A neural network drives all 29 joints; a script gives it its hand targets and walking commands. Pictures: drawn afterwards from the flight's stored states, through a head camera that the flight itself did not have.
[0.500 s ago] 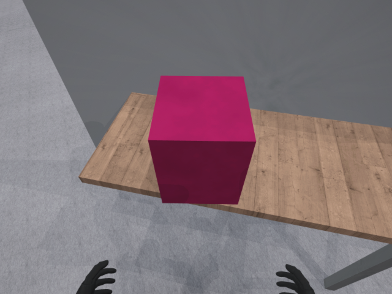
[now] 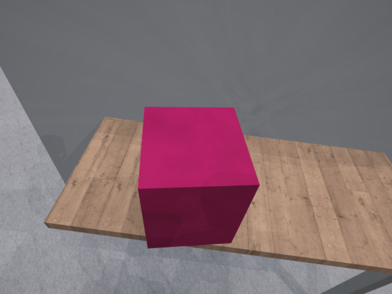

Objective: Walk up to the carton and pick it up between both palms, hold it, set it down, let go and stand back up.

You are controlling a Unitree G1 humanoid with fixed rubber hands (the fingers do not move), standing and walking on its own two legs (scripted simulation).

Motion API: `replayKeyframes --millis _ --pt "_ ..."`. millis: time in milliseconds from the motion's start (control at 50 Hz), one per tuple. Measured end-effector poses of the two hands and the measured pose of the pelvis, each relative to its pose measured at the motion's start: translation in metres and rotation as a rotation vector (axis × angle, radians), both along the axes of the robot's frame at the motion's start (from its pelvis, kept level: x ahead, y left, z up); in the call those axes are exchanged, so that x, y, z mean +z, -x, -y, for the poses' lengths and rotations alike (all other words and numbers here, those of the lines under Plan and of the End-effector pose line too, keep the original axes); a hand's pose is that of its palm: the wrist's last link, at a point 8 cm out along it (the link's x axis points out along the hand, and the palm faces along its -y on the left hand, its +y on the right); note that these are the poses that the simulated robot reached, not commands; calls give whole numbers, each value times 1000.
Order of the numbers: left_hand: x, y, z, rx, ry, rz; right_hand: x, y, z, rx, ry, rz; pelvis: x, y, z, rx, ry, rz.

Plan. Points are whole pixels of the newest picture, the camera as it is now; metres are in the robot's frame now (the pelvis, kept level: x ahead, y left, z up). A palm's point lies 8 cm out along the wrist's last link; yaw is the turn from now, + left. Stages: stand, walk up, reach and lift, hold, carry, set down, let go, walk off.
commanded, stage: stand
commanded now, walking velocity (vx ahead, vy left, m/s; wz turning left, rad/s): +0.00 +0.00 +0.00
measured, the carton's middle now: (190, 179) +0.39 +0.01 +0.02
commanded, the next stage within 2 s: none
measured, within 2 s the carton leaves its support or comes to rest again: neither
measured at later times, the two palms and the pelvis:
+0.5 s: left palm out of the picture +0.02 +0.27 -0.13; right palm out of the picture -0.04 -0.17 -0.11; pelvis +0.05 +0.04 +0.02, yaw -4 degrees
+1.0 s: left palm out of the picture -0.01 +0.30 -0.15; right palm out of the picture -0.06 -0.07 -0.14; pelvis +0.03 +0.09 +0.00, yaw -6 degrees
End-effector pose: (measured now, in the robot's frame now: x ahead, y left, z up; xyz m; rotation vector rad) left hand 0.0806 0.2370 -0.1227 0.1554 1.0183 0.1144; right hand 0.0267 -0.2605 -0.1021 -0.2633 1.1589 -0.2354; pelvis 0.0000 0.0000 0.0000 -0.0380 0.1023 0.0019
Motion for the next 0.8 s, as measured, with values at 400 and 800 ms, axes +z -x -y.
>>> replayKeyframes --millis 400,800 --pt "-10 46 -34 53 -11 -282 -14 52 -79 -132 -99 -239 11 -36 -37 -51 3 62" --pt "-36 96 -48 16 69 -536 -23 53 -151 -189 -142 -252 4 -44 -82 -98 0 108"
